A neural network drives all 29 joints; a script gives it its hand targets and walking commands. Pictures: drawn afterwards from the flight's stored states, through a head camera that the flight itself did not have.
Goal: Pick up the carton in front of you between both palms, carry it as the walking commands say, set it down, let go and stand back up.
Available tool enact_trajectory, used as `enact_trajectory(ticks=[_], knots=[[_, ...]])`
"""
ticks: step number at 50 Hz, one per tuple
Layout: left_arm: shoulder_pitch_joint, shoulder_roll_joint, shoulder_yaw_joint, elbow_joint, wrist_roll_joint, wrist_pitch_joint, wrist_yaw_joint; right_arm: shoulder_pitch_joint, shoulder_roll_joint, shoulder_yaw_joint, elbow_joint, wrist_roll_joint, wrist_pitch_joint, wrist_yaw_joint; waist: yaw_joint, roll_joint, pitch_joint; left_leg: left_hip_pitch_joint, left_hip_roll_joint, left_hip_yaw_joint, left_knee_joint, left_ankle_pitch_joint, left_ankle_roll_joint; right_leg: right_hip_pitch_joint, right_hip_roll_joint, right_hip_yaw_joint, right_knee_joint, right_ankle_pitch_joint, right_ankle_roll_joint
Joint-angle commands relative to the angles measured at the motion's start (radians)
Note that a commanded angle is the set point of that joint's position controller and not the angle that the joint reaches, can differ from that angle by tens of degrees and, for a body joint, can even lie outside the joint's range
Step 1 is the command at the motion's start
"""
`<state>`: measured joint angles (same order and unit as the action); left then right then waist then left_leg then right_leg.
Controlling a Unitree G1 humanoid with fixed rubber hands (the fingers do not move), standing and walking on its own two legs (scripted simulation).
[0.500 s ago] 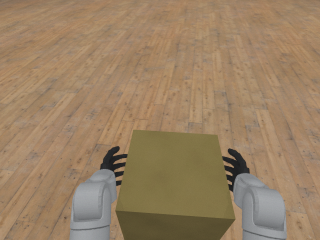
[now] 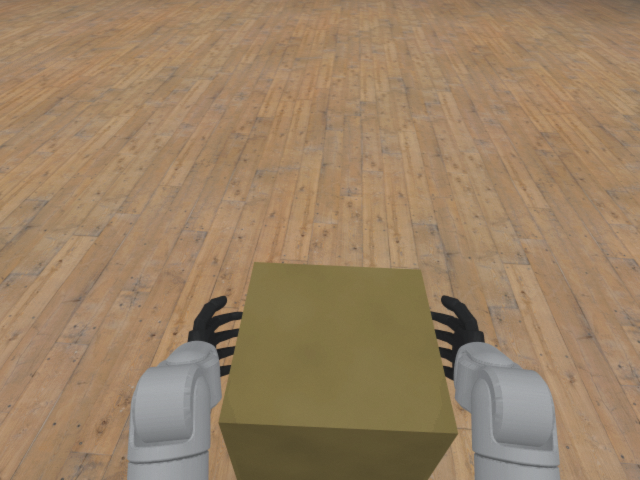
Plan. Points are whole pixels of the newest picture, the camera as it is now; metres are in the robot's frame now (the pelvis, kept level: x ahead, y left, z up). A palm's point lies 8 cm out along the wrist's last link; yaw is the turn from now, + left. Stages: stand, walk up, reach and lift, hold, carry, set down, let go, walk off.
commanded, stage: carry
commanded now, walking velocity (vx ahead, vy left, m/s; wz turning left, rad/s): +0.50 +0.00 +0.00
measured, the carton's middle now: (331, 389) +0.27 +0.01 +0.00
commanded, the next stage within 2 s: none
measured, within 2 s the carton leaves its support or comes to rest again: neither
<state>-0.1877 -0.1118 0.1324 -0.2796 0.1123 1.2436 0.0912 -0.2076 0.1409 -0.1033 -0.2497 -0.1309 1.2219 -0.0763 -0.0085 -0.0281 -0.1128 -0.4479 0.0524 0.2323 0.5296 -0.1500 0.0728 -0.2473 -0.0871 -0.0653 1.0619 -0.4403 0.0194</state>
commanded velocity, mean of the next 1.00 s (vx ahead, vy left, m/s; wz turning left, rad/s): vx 0.40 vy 0.00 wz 0.00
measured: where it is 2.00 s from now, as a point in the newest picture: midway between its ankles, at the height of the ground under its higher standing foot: (323, 352)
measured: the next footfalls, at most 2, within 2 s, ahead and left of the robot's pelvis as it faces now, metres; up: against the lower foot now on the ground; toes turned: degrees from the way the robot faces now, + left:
right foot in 0.40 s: +0.46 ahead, -0.12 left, +0.00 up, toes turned -9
left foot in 0.90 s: +0.79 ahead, +0.11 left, +0.00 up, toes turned +3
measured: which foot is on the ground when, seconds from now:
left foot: down 0.00-0.44, up 0.46-0.88, down 0.90-1.00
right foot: up 0.00-0.38, down 0.40-0.90, up 0.92-1.00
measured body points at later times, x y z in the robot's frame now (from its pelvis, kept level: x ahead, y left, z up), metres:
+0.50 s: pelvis +0.34 -0.04 +0.00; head +0.33 -0.05 +0.45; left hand +0.60 +0.13 +0.07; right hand +0.62 -0.17 +0.07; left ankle +0.14 +0.08 -0.64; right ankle +0.42 -0.11 -0.73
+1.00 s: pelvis +0.66 +0.02 +0.00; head +0.67 +0.03 +0.45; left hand +0.94 +0.18 +0.07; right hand +0.95 -0.12 +0.08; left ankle +0.75 +0.10 -0.73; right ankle +0.47 -0.10 -0.65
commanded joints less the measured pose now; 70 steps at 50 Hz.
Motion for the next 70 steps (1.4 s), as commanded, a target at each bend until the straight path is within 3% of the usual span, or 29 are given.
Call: enact_trajectory(ticks=[1,3,7,16,18,20,21,22,23,26,28,31,36,40,44,45,46,47,48,51,53,56,59,62,63,64,65,66,70], knots=[[-0.504,-0.961,-0.748,-0.09,-0.428,-0.027,-0.265,-0.423,0.958,0.691,-0.095,0.426,-0.014,0.248,-0.007,0.08,-0.3,0.582,0.302,-0.449,-0.25,0.233,0.073,-0.427,-0.039,0.067,0.16,0.089,-0.029],[-0.471,-0.977,-0.763,-0.103,-0.409,-0.049,-0.257,-0.415,0.985,0.705,-0.111,0.433,-0.032,0.255,0.001,0.13,-0.302,0.52,0.267,-0.344,-0.296,0.149,0.041,-0.378,-0.045,0.043,0.056,0.16,-0.02],[-0.422,-0.986,-0.771,-0.129,-0.388,-0.071,-0.237,-0.376,0.949,0.71,-0.14,0.444,-0.041,0.266,-0.004,0.168,-0.245,0.502,0.238,-0.242,-0.368,0.086,0.059,-0.416,-0.04,-0.018,-0.146,0.244,0.008],[-0.404,-0.854,-0.753,-0.152,-0.399,-0.013,-0.237,-0.333,0.813,0.686,-0.144,0.408,0.003,0.247,-0.013,0.178,-0.076,0.541,0.195,-0.102,-0.336,0.291,0.028,-0.344,0.005,-0.121,-0.535,0.434,-0.03],[-0.414,-0.838,-0.739,-0.133,-0.402,-0.001,-0.244,-0.348,0.802,0.683,-0.131,0.4,0.014,0.243,-0.006,0.192,-0.076,0.539,0.192,-0.073,-0.254,0.413,0.004,-0.238,0.028,-0.147,-0.575,0.405,-0.046],[-0.4,-0.835,-0.716,-0.095,-0.398,0.003,-0.252,-0.374,0.799,0.688,-0.125,0.402,0.023,0.242,0.025,0.132,-0.172,0.424,0.126,0.008,0.034,0.48,-0.042,0.093,0.099,-0.215,-0.617,0.312,-0.047],[-0.395,-0.836,-0.709,-0.085,-0.395,0.004,-0.254,-0.388,0.791,0.69,-0.121,0.4,0.026,0.242,0.043,0.012,-0.223,0.264,0.097,0.001,0.272,0.251,-0.072,0.259,-0.054,-0.005,-0.66,0.19,-0.058],[-0.41,-0.831,-0.695,-0.043,-0.381,-0.005,-0.259,-0.423,0.819,0.709,-0.139,0.414,0.035,0.24,0.04,-0.285,-0.317,-0.053,-0.032,-0.045,0.58,-0.037,-0.116,0.497,-0.32,0.493,-0.777,0.061,-0.212],[-0.393,-0.881,-0.699,-0.041,-0.401,-0.011,-0.262,-0.434,0.828,0.713,-0.13,0.412,0.029,0.243,0.037,-0.283,-0.286,-0.19,-0.055,-0.158,0.72,-0.314,-0.1,0.495,-0.339,0.596,-0.856,0.251,-0.236],[-0.452,-0.981,-0.731,-0.086,-0.427,-0.041,-0.274,-0.441,0.927,0.728,-0.118,0.421,-0.012,0.248,0.022,-0.023,-0.278,-0.201,0.075,-0.241,0.702,-0.2,-0.053,0.36,-0.268,0.279,-0.79,0.491,-0.166],[-0.461,-1.002,-0.737,-0.105,-0.435,-0.057,-0.277,-0.423,0.975,0.739,-0.11,0.42,-0.034,0.242,0.017,-0.062,-0.281,-0.146,0.078,-0.212,0.59,-0.122,-0.064,0.295,-0.231,0.169,-0.834,0.417,-0.126],[-0.413,-0.99,-0.743,-0.122,-0.439,-0.069,-0.286,-0.364,0.982,0.744,-0.116,0.401,-0.056,0.227,0.02,-0.096,-0.249,-0.178,0.07,-0.165,0.445,-0.068,-0.083,0.292,-0.212,0.094,-0.892,0.372,-0.14],[-0.396,-0.92,-0.743,-0.171,-0.444,-0.063,-0.286,-0.355,0.931,0.746,-0.17,0.395,-0.051,0.212,0.026,-0.101,-0.159,-0.226,0.052,-0.101,0.174,0.054,-0.105,0.345,-0.173,-0.004,-0.902,0.494,-0.145],[-0.372,-0.853,-0.724,-0.165,-0.42,-0.037,-0.27,-0.35,0.86,0.732,-0.183,0.402,-0.015,0.214,0.03,-0.116,-0.085,-0.172,0.021,-0.046,0.021,0.131,-0.079,0.36,-0.159,-0.06,-0.886,0.604,-0.13],[-0.388,-0.814,-0.713,-0.15,-0.402,-0.009,-0.259,-0.347,0.817,0.705,-0.152,0.405,0.016,0.223,0.013,-0.116,-0.117,0.111,-0.059,0.034,-0.114,0.208,-0.048,0.339,-0.119,-0.166,-0.627,0.939,-0.05],[-0.399,-0.808,-0.711,-0.151,-0.403,-0.004,-0.258,-0.35,0.81,0.696,-0.146,0.403,0.019,0.226,0.0,-0.071,-0.171,0.304,-0.065,0.041,-0.152,0.256,-0.052,0.251,-0.075,-0.198,-0.465,0.891,-0.011],[-0.413,-0.8,-0.714,-0.147,-0.401,0.0,-0.259,-0.354,0.806,0.688,-0.143,0.4,0.024,0.229,-0.013,0.023,-0.25,0.504,0.09,-0.13,-0.114,0.458,-0.048,0.1,-0.047,-0.176,-0.272,0.565,0.02],[-0.449,-0.833,-0.739,-0.166,-0.418,0.011,-0.256,-0.365,0.806,0.673,-0.102,0.389,0.017,0.235,-0.018,0.289,-0.378,0.823,0.355,-0.501,-0.087,0.65,0.137,-0.219,0.059,-0.117,0.026,0.139,0.054],[-0.437,-0.829,-0.734,-0.15,-0.412,0.007,-0.26,-0.329,0.834,0.674,-0.09,0.406,0.013,0.238,-0.015,0.298,-0.379,0.766,0.376,-0.57,-0.168,0.771,0.175,-0.287,0.1,-0.025,0.177,-0.114,0.04],[-0.478,-0.937,-0.755,-0.151,-0.42,-0.027,-0.263,-0.382,0.939,0.691,-0.132,0.427,-0.014,0.248,-0.01,0.124,-0.326,0.608,0.298,-0.312,-0.182,0.78,0.078,-0.293,-0.009,0.064,0.044,-0.013,-0.007],[-0.477,-0.978,-0.775,-0.161,-0.418,-0.045,-0.254,-0.394,0.968,0.697,-0.144,0.429,-0.03,0.251,0.006,0.135,-0.334,0.525,0.247,-0.222,-0.218,0.666,0.039,-0.188,-0.006,0.032,-0.164,0.047,0.003],[-0.417,-0.985,-0.781,-0.177,-0.403,-0.061,-0.24,-0.354,0.954,0.701,-0.169,0.432,-0.039,0.256,0.01,0.163,-0.339,0.491,0.226,-0.141,-0.215,0.648,0.055,-0.108,0.026,-0.022,-0.391,0.061,0.017],[-0.412,-0.952,-0.785,-0.214,-0.402,-0.057,-0.233,-0.324,0.918,0.696,-0.192,0.425,-0.039,0.256,0.0,0.203,-0.332,0.479,0.213,-0.096,-0.175,0.653,0.052,-0.077,0.03,-0.063,-0.507,0.22,0.017],[-0.408,-0.911,-0.774,-0.203,-0.406,-0.035,-0.243,-0.319,0.882,0.682,-0.169,0.406,-0.024,0.252,0.01,0.158,-0.292,0.374,0.157,-0.058,-0.119,0.386,-0.008,0.061,0.003,-0.091,-0.709,0.508,0.019],[-0.41,-0.894,-0.768,-0.189,-0.409,-0.024,-0.249,-0.315,0.87,0.677,-0.144,0.394,-0.019,0.251,0.006,0.136,-0.279,0.317,0.149,-0.072,-0.103,0.262,-0.04,0.122,-0.047,-0.063,-0.716,0.565,0.018],[-0.416,-0.873,-0.758,-0.168,-0.41,-0.013,-0.255,-0.31,0.858,0.672,-0.119,0.383,-0.012,0.249,-0.003,0.06,-0.277,0.254,0.128,-0.074,-0.066,0.107,-0.066,0.177,-0.133,0.004,-0.665,0.768,0.005],[-0.421,-0.873,-0.745,-0.122,-0.401,-0.011,-0.263,-0.337,0.852,0.685,-0.122,0.387,0.001,0.248,-0.004,-0.013,-0.274,0.26,0.104,-0.111,-0.093,0.065,-0.08,0.159,-0.165,0.015,-0.608,0.81,-0.034],[-0.396,-0.882,-0.729,-0.074,-0.395,-0.011,-0.269,-0.357,0.844,0.688,-0.119,0.389,0.012,0.248,0.004,-0.056,-0.245,0.282,0.105,-0.127,-0.099,0.051,-0.082,0.104,-0.155,0.027,-0.61,0.724,-0.046],[-0.403,-0.911,-0.705,-0.012,-0.392,-0.016,-0.275,-0.418,0.874,0.707,-0.076,0.409,0.016,0.255,0.008,-0.041,-0.222,0.3,0.122,-0.132,-0.046,0.247,-0.092,0.081,-0.118,-0.005,-0.576,0.811,-0.037]])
